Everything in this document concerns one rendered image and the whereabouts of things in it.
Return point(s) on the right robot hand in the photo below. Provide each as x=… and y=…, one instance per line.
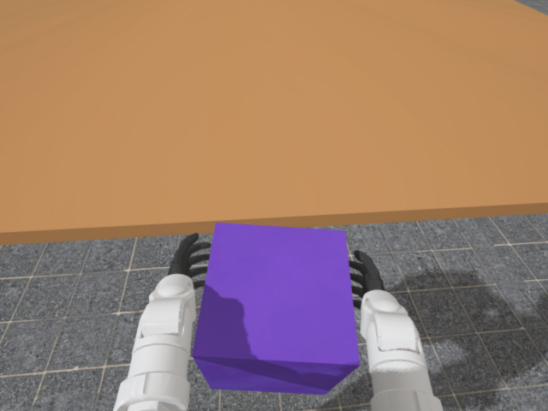
x=370, y=279

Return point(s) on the left robot hand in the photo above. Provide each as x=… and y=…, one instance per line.
x=181, y=262

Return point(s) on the robot left forearm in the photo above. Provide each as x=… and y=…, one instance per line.
x=157, y=377

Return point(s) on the robot right forearm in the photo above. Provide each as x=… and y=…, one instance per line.
x=400, y=380

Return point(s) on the carton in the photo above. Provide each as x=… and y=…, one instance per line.
x=277, y=311

